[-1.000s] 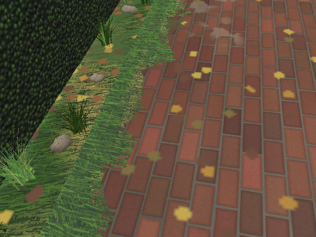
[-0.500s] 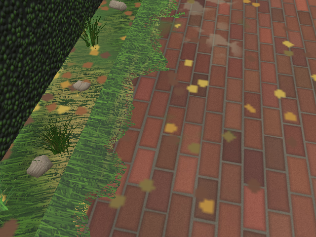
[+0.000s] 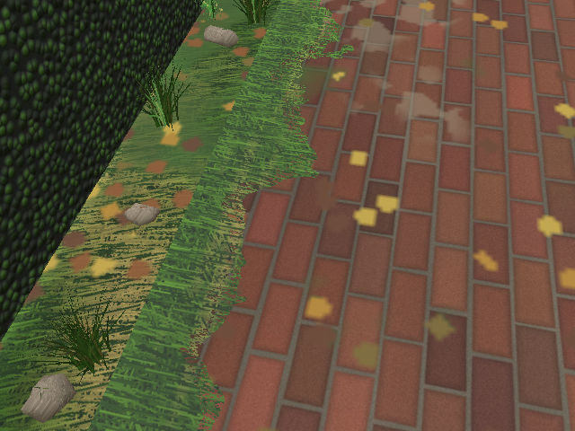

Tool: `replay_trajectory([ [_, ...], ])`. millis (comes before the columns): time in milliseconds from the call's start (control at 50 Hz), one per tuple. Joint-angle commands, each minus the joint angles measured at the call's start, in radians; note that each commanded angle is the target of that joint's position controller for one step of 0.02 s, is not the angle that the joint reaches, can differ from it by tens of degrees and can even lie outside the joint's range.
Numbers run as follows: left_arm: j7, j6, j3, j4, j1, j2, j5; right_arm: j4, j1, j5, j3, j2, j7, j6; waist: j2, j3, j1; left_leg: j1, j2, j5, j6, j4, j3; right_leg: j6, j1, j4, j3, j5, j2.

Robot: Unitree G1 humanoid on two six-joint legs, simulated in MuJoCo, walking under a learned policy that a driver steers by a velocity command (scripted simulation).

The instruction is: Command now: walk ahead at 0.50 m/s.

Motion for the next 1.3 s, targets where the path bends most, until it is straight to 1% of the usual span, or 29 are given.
replay_trajectory([
  [20,0.012,-0.024,0.035,-0.052,-0.034,0.141,-0.002,-0.048,0.025,-0.011,-0.015,-0.052,-0.007,0.005,-0.090,-0.020,-0.038,-0.082,0.051,0.135,-0.024,-0.094,-0.030,-0.178,0.047,-0.242,0.234,0.138,-0.275],
  [120,0.029,-0.008,0.041,-0.014,0.030,0.166,-0.015,-0.082,-0.139,-0.009,-0.003,-0.024,0.008,-0.014,-0.089,0.017,0.020,-0.066,0.014,0.365,-0.031,-0.401,0.010,-0.132,0.097,-0.248,0.133,0.143,-0.237],
  [220,0.034,0.015,0.049,0.036,0.107,0.183,-0.027,-0.133,-0.269,0.002,0.000,-0.034,0.034,-0.028,-0.092,0.054,0.061,-0.073,-0.018,0.310,-0.009,-0.540,0.015,-0.126,0.220,-0.187,0.158,0.135,-0.294],
  [280,0.042,0.031,0.056,0.043,0.088,0.200,-0.033,-0.132,-0.223,0.001,-0.013,-0.072,0.043,-0.043,-0.118,0.027,0.011,0.033,-0.048,0.204,0.021,-0.596,0.018,-0.103,0.261,-0.101,0.206,0.226,-0.318],
  [300,0.044,0.036,0.056,0.039,0.062,0.204,-0.033,-0.111,-0.141,-0.001,-0.026,-0.094,0.040,-0.047,-0.121,-0.017,-0.043,0.160,-0.075,0.195,0.037,-0.629,0.045,-0.085,0.245,-0.013,0.192,0.348,-0.293],
  [320,0.044,0.037,0.044,0.035,0.060,0.172,-0.026,-0.065,0.012,-0.006,-0.052,-0.145,0.030,-0.050,-0.100,-0.125,-0.110,0.396,-0.071,0.213,0.066,-0.622,0.045,-0.054,0.176,0.168,0.152,0.401,-0.231],
  [340,0.044,0.035,0.016,0.005,0.066,0.102,-0.001,-0.041,0.195,-0.022,-0.072,-0.225,0.017,-0.048,0.026,-0.298,-0.171,0.708,0.132,0.219,0.131,-0.590,-0.166,-0.007,-0.028,0.498,0.096,0.134,-0.150],
  [360,0.040,0.016,-0.008,-0.003,0.204,0.006,-0.022,-0.022,0.224,-0.026,-0.081,-0.272,0.021,-0.039,0.295,-0.405,-0.100,0.988,0.324,-0.007,0.261,-0.705,-0.597,0.047,-0.401,0.804,0.104,-0.433,0.001],
  [380,0.040,0.006,0.018,0.013,0.144,0.122,-0.046,-0.036,0.209,-0.019,-0.055,-0.167,0.021,-0.039,0.176,-0.344,-0.143,0.924,0.298,-0.143,0.225,-0.774,-0.617,0.044,-0.495,0.916,0.216,-0.431,-0.049],
  [400,0.040,0.003,0.035,-0.016,0.058,0.167,-0.059,-0.039,0.147,-0.014,-0.041,-0.124,0.017,-0.040,0.125,-0.215,-0.136,0.808,0.275,-0.132,0.184,-0.793,-0.467,0.035,-0.542,0.931,0.200,-0.338,-0.092],
  [420,0.045,0.006,0.035,-0.025,0.016,0.156,-0.051,-0.044,0.074,-0.016,-0.032,-0.102,0.017,-0.041,0.058,-0.147,-0.104,0.679,0.241,-0.039,0.166,-0.821,-0.363,0.039,-0.506,0.901,0.179,-0.251,-0.137],
  [440,0.046,0.013,0.040,-0.027,0.002,0.146,-0.037,-0.043,0.023,-0.020,-0.026,-0.074,0.019,-0.044,0.056,-0.092,-0.076,0.579,0.208,0.035,0.159,-0.855,-0.277,0.044,-0.472,0.854,0.181,-0.190,-0.164],
  [480,0.042,0.038,0.043,-0.019,0.040,0.111,-0.042,-0.034,-0.021,-0.028,-0.024,-0.052,0.018,-0.056,0.083,-0.061,-0.033,0.477,0.169,0.129,0.150,-0.914,-0.148,0.050,-0.385,0.816,0.181,-0.128,-0.193],
  [540,0.043,0.064,0.041,-0.041,0.008,0.078,-0.037,-0.007,-0.023,-0.029,-0.035,-0.078,0.011,-0.066,0.041,-0.014,-0.019,0.442,0.166,0.264,0.162,-0.953,-0.021,0.067,-0.428,0.764,0.179,-0.051,-0.201],
  [620,0.028,0.061,0.036,-0.076,-0.077,0.062,-0.032,0.016,-0.006,-0.030,-0.043,-0.105,-0.005,-0.055,0.019,0.019,-0.038,0.478,0.143,0.326,0.150,-0.970,0.112,0.076,-0.460,0.554,0.154,0.129,-0.193],
  [760,-0.016,0.057,0.021,-0.176,-0.280,0.047,-0.030,0.054,0.078,-0.003,-0.061,-0.159,-0.014,-0.014,-0.001,0.081,-0.105,0.657,0.192,0.425,0.126,-0.915,0.222,0.027,-0.479,0.305,0.033,0.120,-0.161],
  [820,-0.024,0.064,0.044,-0.191,-0.222,0.092,-0.029,0.047,0.051,0.011,-0.073,-0.199,-0.020,0.007,0.048,0.011,-0.040,0.709,0.196,0.854,0.095,-0.741,0.264,-0.028,-0.330,0.291,-0.045,-0.023,-0.078],
  [860,-0.011,0.069,0.095,-0.131,0.037,0.177,-0.034,0.037,0.017,0.020,-0.071,-0.204,-0.023,0.020,0.036,-0.127,0.111,0.607,0.146,0.945,0.052,-0.384,0.299,-0.093,0.033,0.209,-0.067,0.005,0.011],
  [880,0.012,0.081,0.129,-0.098,0.176,0.269,-0.034,0.018,0.037,-0.008,-0.051,-0.151,-0.024,0.011,-0.097,-0.212,0.154,0.346,0.094,0.564,0.002,-0.064,0.298,-0.151,0.331,0.180,0.156,0.011,-0.114],
  [900,0.012,0.066,0.131,-0.116,0.112,0.356,-0.036,-0.038,0.126,-0.035,-0.007,-0.007,-0.008,-0.021,-0.318,-0.301,0.009,-0.085,-0.125,-0.326,-0.050,0.254,0.147,-0.341,0.614,0.052,0.742,-0.173,-0.344],
  [920,0.003,0.049,0.104,-0.139,0.140,0.260,-0.029,-0.053,0.000,0.007,-0.020,-0.100,0.007,-0.061,-0.179,-0.368,0.095,-0.190,-0.113,-0.320,-0.028,0.327,-0.049,-0.338,0.634,-0.080,0.875,-0.255,-0.385],
  [940,-0.001,0.034,0.088,-0.131,0.101,0.212,-0.021,-0.080,-0.080,0.038,-0.030,-0.135,0.012,-0.080,-0.136,-0.221,0.091,-0.255,-0.070,-0.219,-0.002,0.290,-0.044,-0.288,0.531,-0.093,0.732,-0.169,-0.363],
  [960,-0.001,0.028,0.079,-0.138,0.038,0.185,-0.025,-0.073,-0.081,0.023,-0.026,-0.121,0.005,-0.087,-0.053,-0.146,0.042,-0.207,-0.025,-0.131,0.007,0.202,-0.046,-0.252,0.383,-0.085,0.608,-0.059,-0.317],
  [980,0.002,0.027,0.069,-0.151,-0.027,0.153,-0.023,-0.058,-0.070,-0.004,-0.032,-0.126,-0.002,-0.084,-0.039,-0.099,0.001,-0.136,0.004,-0.084,0.000,0.118,-0.044,-0.225,0.254,-0.090,0.508,0.048,-0.274],
  [1000,0.008,0.026,0.060,-0.168,-0.058,0.135,-0.011,-0.053,-0.044,-0.010,-0.038,-0.133,0.000,-0.071,-0.064,-0.091,-0.030,-0.069,0.023,-0.048,-0.008,0.077,-0.053,-0.217,0.175,-0.109,0.460,0.117,-0.250],
  [1080,0.031,0.019,0.068,-0.163,-0.029,0.171,-0.019,-0.078,-0.082,-0.032,-0.032,-0.089,-0.004,-0.035,-0.061,-0.056,-0.040,-0.040,0.003,0.064,-0.071,-0.103,-0.019,-0.219,0.049,-0.148,0.357,0.263,-0.203],
  [1180,0.051,0.032,0.073,-0.137,0.041,0.184,-0.026,-0.132,-0.263,-0.021,-0.012,-0.051,0.009,-0.041,-0.112,-0.018,0.030,0.022,-0.068,0.349,-0.087,-0.467,-0.008,-0.146,0.004,-0.127,0.307,0.136,-0.138],
  [1240,0.052,0.038,0.074,-0.115,0.085,0.184,-0.032,-0.160,-0.321,-0.009,-0.015,-0.070,0.022,-0.053,-0.126,-0.010,0.052,0.049,-0.091,0.364,-0.072,-0.554,-0.025,-0.135,0.048,-0.082,0.370,0.085,-0.166],
  [1300,0.058,0.043,0.067,-0.093,0.102,0.162,-0.023,-0.150,-0.292,-0.010,-0.020,-0.092,0.040,-0.067,-0.152,-0.014,0.048,0.045,-0.077,0.314,-0.031,-0.598,-0.017,-0.124,0.173,-0.020,0.400,0.121,-0.227],
])
Next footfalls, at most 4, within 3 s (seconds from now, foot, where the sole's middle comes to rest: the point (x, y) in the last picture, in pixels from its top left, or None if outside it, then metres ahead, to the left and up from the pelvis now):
0.32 left None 0.36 0.17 -0.78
0.88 right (372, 382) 0.60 -0.13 -0.78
1.36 left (351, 259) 0.95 -0.10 -0.78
1.84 right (434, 268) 0.92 -0.32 -0.78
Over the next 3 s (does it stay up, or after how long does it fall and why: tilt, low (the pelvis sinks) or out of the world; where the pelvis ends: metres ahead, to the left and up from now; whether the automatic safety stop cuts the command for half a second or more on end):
stays up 1.04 -0.20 0.00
